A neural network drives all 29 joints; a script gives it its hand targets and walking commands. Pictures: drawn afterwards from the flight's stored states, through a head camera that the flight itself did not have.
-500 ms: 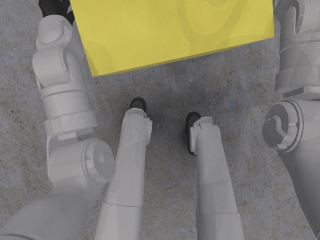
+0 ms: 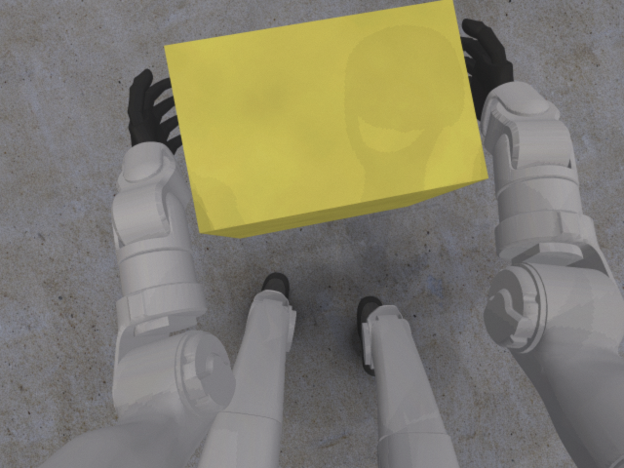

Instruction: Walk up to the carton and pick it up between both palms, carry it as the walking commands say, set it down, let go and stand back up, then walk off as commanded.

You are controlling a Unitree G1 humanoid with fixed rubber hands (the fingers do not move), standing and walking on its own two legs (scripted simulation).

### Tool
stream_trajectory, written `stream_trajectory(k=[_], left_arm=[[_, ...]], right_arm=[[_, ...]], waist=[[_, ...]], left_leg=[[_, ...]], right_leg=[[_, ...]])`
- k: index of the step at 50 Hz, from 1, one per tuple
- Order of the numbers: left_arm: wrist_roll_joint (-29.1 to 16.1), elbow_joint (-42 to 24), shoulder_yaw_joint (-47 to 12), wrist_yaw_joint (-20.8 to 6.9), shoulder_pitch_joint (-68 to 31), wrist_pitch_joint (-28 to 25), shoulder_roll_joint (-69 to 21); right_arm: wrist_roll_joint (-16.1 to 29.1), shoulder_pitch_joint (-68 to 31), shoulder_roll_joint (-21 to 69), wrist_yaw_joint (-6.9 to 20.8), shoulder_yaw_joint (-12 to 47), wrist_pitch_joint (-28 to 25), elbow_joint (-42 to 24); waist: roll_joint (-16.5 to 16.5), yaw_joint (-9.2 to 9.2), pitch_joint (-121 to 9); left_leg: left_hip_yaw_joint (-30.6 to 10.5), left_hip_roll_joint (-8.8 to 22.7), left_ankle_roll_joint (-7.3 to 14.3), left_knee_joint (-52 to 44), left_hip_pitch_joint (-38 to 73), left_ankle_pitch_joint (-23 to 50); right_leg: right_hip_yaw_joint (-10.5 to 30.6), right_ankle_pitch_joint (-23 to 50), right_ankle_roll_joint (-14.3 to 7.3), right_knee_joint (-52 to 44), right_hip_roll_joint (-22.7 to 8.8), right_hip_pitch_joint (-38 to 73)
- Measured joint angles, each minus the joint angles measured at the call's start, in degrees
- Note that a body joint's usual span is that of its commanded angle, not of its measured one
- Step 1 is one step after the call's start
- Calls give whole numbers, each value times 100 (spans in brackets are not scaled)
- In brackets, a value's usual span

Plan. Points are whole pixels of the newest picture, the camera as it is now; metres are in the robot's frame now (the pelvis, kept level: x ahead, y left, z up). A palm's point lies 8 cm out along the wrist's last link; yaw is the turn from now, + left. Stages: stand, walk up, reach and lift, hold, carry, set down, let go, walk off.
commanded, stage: reach and lift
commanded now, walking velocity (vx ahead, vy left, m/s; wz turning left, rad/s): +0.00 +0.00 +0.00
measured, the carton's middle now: (319, 148) +0.47 +0.06 -0.13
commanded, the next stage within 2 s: none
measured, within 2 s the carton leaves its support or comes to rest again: neither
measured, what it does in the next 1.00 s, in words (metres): rises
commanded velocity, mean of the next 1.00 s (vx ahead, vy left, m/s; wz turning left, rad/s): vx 0.00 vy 0.00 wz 0.00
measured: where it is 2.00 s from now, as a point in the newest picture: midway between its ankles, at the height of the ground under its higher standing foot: (320, 337)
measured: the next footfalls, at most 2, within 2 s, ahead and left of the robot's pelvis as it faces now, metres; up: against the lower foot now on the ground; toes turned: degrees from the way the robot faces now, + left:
none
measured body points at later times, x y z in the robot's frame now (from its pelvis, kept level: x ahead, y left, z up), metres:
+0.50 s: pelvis +0.12 +0.01 +0.08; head +0.25 +0.02 +0.51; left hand +0.42 +0.24 +0.03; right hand +0.51 -0.13 +0.03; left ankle +0.15 +0.16 -0.64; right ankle +0.11 -0.13 -0.64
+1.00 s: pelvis +0.13 +0.00 +0.11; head +0.14 +0.00 +0.56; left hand +0.40 +0.24 +0.11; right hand +0.48 -0.14 +0.11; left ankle +0.15 +0.15 -0.64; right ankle +0.11 -0.13 -0.64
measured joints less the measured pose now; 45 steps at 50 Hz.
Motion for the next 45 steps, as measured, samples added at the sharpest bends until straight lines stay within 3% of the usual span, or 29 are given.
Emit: stream_trajectory(k=[6,9,15,24,29,33,39,45], left_arm=[[422,165,271,-210,844,-16,-460],[573,127,333,-381,1230,-92,-549],[858,178,265,-737,1932,-180,-590],[614,-237,-344,-597,3173,-520,-675],[503,-406,-566,-524,3504,-572,-643],[278,-703,-802,-457,3785,-571,-579],[253,-763,-878,-508,3863,-345,-526],[473,-573,-899,-623,3980,65,-538]], right_arm=[[-310,919,283,112,-117,55,137],[-385,1311,460,103,-69,86,-23],[-704,2128,844,140,-191,69,-311],[-390,3457,1067,34,262,-186,-1046],[-310,3686,1103,21,343,-350,-1052],[-73,3971,1054,-79,650,-320,-1433],[-86,4199,1161,-88,594,-92,-1650],[-417,4491,1323,21,410,337,-1685]], waist=[[42,82,-1500],[60,151,-1857],[156,113,-2224],[-33,48,-2112],[-70,-14,-1938],[-24,4,-1887],[53,47,-1964],[147,-35,-2002]], left_leg=[[45,49,73,-560,21,7],[140,103,125,-913,382,-7],[188,101,210,-1702,1291,43],[222,134,237,-2683,2412,191],[154,145,209,-2994,2759,295],[138,191,207,-3175,2999,353],[129,202,222,-3531,3694,437],[57,163,238,-3966,4779,513]], right_leg=[[46,57,-8,-663,-40,60],[133,101,12,-1065,-49,416],[156,169,-6,-1906,-174,1350],[162,331,-76,-2893,-272,2463],[87,412,-111,-3202,-297,2829],[63,524,-126,-3479,-280,3115],[46,615,-144,-3862,-311,3828],[-47,629,-178,-4251,-397,4926]])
